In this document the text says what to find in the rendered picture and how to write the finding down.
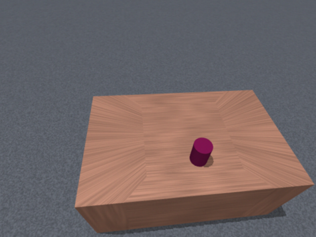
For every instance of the can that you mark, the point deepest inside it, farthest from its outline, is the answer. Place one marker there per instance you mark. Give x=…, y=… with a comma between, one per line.
x=201, y=151

